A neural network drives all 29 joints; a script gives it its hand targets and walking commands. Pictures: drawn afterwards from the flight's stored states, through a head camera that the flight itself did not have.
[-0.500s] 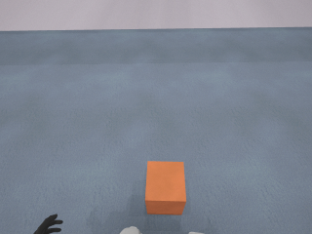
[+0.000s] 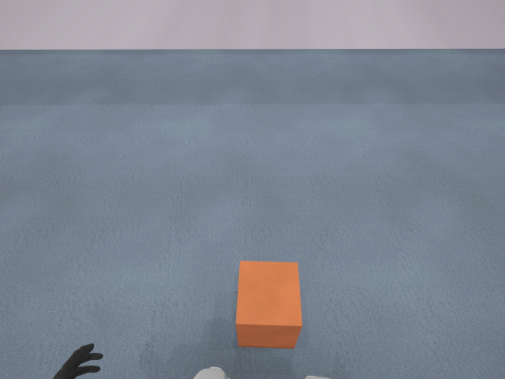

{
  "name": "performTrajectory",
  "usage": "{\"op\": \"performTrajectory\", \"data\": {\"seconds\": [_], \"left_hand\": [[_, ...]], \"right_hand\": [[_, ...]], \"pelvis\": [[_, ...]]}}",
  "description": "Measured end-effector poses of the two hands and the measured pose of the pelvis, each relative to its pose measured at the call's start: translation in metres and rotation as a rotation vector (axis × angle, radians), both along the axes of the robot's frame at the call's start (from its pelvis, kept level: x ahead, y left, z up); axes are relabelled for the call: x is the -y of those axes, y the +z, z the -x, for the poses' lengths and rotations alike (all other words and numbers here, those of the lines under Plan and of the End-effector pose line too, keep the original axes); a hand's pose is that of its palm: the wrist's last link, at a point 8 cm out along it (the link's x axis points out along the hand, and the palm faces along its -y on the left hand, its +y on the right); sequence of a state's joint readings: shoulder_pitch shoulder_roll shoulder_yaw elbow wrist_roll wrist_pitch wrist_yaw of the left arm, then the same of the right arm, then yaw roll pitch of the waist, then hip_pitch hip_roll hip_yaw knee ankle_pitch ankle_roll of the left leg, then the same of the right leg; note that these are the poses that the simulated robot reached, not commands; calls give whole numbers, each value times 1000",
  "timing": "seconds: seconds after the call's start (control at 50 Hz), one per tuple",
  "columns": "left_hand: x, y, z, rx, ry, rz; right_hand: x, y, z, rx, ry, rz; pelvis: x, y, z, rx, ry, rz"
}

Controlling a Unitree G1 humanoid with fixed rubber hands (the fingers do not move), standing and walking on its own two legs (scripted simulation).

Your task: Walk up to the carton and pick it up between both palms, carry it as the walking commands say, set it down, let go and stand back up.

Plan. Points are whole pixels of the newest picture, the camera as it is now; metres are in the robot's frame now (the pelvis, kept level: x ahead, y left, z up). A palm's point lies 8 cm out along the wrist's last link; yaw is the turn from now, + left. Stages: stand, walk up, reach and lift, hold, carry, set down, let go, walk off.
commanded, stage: walk up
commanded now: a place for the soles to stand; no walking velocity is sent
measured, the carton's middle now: (267, 305) +0.47 -0.01 -0.60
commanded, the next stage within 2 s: none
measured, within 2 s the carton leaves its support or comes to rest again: neither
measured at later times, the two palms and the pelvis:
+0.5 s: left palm out of the picture +0.11 +0.33 -0.09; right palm out of the picture +0.07 -0.35 -0.08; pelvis +0.00 +0.00 +0.00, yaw +0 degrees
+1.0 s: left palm out of the picture +0.10 +0.33 -0.09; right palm out of the picture +0.07 -0.35 -0.08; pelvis +0.00 +0.00 +0.00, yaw +0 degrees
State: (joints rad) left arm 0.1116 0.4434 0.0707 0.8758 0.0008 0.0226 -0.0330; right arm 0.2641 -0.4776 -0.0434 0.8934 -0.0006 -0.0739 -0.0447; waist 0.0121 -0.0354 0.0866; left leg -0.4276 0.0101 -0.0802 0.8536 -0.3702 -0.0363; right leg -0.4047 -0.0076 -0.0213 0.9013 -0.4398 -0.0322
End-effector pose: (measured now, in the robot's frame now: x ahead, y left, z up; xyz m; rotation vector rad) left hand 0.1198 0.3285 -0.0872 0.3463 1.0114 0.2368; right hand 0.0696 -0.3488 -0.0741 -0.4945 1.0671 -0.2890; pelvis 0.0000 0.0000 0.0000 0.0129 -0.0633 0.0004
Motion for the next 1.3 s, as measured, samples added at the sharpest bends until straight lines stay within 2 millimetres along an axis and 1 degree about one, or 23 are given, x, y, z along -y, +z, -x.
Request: {"op": "performTrajectory", "data": {"seconds": [0.06,0.12,0.2,0.26,0.34,0.4,0.48,0.54,0.6,0.68,0.74,0.82,0.9,0.96,1.02,1.08,1.18,1.3], "left_hand": [[4,2,0,1,1,-5],[6,2,6,-15,6,-9],[2,-2,12,-38,11,-6],[2,-2,7,-30,9,-1],[7,2,1,-5,4,-6],[7,3,3,-3,3,-10],[2,1,6,-6,5,-5],[0,1,4,3,3,1],[3,3,3,12,1,-2],[5,4,9,3,5,-6],[2,1,14,-7,9,-3],[-1,0,12,-1,7,4],[2,3,11,2,8,-2],[4,2,16,-11,11,-4],[1,-1,20,-29,15,-1],[0,-1,17,-28,14,0],[4,4,6,-7,9,-6],[-1,1,10,-20,12,-4]], "right_hand": [[4,-2,-1,0,1,-5],[6,-3,-2,-2,2,-9],[4,-3,-4,-9,2,-6],[2,-1,-5,-8,1,-4],[6,-2,-4,-1,5,-8],[6,-3,-3,1,4,-12],[1,-3,-1,-2,3,-7],[-1,0,2,-2,0,-4],[1,0,3,0,1,-6],[3,-1,4,2,2,-11],[1,-1,5,1,3,-7],[-2,1,7,-3,0,-3],[1,-1,6,-4,0,-9],[3,-1,5,-6,1,-11],[1,-1,3,-12,1,-8],[-1,0,2,-15,1,-7],[3,-2,-1,-16,3,-13],[-3,-2,-3,-17,4,-12]], "pelvis": [[4,0,0,0,1,-5],[7,0,-1,-2,2,-9],[4,0,-4,-6,3,-4],[3,1,-5,-6,3,-4],[8,1,-3,-3,4,-10],[8,1,-1,0,4,-11],[3,0,0,1,5,-3],[1,1,2,3,4,-2],[3,1,4,4,5,-5],[6,1,6,6,5,-9],[3,1,6,5,7,-4],[0,2,7,6,7,-1],[4,2,7,5,7,-7],[5,2,5,2,8,-9],[3,2,3,-2,8,-6],[1,3,1,-5,9,-4],[6,3,-1,-7,10,-9],[1,3,-3,-10,10,-4]]}}
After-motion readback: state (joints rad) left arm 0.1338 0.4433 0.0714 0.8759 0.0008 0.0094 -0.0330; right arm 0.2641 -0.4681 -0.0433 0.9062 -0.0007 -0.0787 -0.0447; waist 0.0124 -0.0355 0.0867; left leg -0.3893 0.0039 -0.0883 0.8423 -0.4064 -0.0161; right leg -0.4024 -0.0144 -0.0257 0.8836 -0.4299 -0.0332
